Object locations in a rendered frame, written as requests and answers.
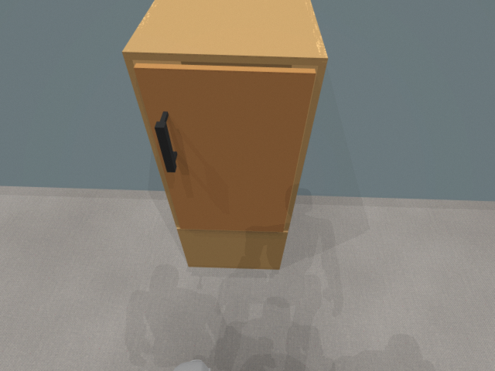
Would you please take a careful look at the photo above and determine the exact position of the handle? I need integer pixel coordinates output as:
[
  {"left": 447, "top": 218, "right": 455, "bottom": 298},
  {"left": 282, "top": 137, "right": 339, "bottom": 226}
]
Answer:
[{"left": 155, "top": 111, "right": 177, "bottom": 172}]

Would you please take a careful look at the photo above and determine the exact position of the cupboard door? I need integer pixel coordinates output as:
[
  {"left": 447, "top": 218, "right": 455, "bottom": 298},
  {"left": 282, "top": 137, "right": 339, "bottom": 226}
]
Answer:
[{"left": 134, "top": 63, "right": 316, "bottom": 232}]

